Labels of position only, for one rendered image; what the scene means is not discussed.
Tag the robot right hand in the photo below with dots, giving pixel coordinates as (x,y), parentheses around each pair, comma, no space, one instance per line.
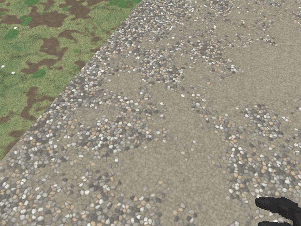
(283,206)

